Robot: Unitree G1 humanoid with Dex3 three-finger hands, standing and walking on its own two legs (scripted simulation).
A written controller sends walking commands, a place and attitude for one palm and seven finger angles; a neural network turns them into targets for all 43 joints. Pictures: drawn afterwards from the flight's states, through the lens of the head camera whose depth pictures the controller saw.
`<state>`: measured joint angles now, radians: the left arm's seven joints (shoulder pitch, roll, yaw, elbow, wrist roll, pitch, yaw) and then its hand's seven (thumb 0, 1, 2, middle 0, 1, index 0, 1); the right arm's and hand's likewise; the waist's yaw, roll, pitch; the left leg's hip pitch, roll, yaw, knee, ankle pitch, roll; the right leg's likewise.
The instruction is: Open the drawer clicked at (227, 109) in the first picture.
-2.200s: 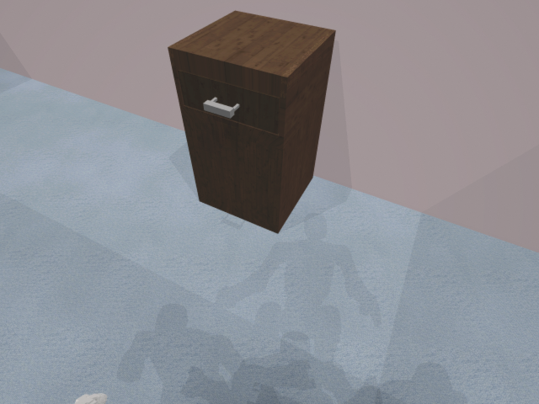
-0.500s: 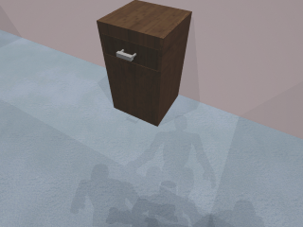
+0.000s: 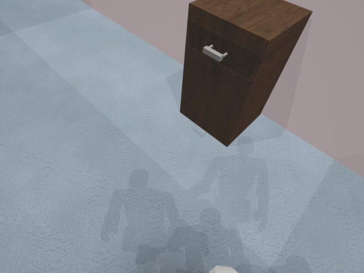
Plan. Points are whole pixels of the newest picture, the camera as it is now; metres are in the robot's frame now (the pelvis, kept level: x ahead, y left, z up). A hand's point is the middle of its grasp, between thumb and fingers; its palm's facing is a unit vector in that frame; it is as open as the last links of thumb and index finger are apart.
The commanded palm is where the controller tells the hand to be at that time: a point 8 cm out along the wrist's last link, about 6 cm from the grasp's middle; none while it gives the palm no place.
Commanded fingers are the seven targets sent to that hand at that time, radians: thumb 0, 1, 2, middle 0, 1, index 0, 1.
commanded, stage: walk to a spot facing it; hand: left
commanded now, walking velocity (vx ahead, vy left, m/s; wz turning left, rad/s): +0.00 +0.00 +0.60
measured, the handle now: (215, 52) +1.10 -0.15 -0.14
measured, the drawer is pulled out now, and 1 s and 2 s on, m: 0.00 0.00 0.00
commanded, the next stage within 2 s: turn to face it in 1.48 s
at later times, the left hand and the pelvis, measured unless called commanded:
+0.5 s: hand out of the picture -0.02 +0.15 -0.14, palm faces +0.34 -0.89 -0.30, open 7.4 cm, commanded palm none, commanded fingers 0.00 0.90 0.90 -0.20 -0.30 -0.20 -0.30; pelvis +0.02 -0.06 +0.01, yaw +20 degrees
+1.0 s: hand out of the picture +0.02 +0.25 -0.18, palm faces +0.62 -0.76 -0.20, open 7.4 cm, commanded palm none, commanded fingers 0.00 0.90 0.90 -0.20 -0.30 -0.20 -0.30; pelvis +0.14 +0.09 -0.01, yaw +35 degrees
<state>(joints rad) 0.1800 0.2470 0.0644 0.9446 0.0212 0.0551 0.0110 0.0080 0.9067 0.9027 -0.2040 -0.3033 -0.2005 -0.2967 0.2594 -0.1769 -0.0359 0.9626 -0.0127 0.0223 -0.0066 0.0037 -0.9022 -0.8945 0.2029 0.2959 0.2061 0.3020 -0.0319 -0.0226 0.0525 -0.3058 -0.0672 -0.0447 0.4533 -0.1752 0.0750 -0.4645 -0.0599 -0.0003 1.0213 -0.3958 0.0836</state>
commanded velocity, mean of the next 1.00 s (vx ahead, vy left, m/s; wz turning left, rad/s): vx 0.26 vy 0.00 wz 0.51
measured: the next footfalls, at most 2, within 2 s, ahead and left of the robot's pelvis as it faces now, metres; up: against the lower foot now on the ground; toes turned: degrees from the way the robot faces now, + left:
right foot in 0.26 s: +0.03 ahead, -0.16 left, +0.00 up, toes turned +11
left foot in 0.78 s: +0.12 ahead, +0.16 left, +0.00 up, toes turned +39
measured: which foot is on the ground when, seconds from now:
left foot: down 0.00-0.26, up 0.28-0.76, down 0.78-1.00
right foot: up 0.00-0.24, down 0.26-0.78, up 0.80-1.00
